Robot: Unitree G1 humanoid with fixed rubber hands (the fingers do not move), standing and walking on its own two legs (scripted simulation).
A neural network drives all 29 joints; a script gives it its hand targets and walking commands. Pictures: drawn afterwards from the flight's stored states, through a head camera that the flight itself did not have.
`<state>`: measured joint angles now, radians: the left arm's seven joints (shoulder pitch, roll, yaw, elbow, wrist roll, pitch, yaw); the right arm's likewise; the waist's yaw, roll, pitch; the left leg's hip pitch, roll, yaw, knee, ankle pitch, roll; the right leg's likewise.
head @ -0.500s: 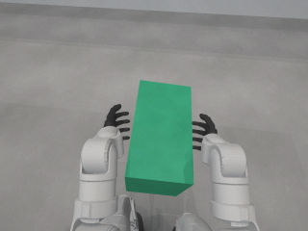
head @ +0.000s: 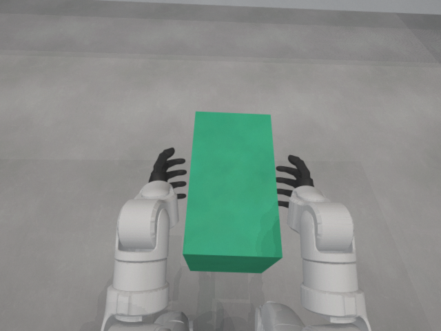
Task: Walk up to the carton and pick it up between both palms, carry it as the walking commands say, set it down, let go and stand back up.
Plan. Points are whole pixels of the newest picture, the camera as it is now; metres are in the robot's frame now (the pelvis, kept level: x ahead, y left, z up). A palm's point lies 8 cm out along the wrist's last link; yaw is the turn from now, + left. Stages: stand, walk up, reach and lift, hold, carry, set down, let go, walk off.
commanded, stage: carry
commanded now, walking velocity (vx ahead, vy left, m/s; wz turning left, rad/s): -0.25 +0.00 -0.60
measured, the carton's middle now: (229, 194) +0.36 +0.03 -0.01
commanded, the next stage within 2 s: none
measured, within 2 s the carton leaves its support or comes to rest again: neither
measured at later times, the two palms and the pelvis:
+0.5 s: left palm (245, 270) +0.19 +0.00 +0.08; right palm out of the picture +0.10 -0.22 +0.08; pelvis -0.16 +0.00 +0.00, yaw -14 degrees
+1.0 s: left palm out of the picture +0.03 -0.01 +0.07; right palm out of the picture -0.08 -0.22 +0.06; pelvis -0.30 +0.04 -0.01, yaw -31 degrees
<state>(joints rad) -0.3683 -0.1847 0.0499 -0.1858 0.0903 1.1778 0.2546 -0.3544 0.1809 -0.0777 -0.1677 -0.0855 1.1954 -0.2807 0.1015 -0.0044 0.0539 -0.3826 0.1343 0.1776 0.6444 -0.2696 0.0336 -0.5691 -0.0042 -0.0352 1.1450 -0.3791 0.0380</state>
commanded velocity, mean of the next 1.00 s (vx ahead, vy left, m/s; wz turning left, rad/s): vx -0.25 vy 0.00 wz -0.60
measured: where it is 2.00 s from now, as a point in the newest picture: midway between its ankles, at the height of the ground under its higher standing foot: outside the picture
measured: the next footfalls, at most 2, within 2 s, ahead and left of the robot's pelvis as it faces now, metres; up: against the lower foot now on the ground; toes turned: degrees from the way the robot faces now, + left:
right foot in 0.18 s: +0.00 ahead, -0.14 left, +0.00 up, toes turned -7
left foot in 0.60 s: -0.12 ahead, +0.12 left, +0.00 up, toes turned -12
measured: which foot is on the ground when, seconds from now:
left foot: down 0.00-0.16, up 0.18-0.58, down 0.60-0.94, up 0.96-1.00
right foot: up 0.00-0.16, down 0.18-0.58, up 0.60-0.92, down 0.94-1.00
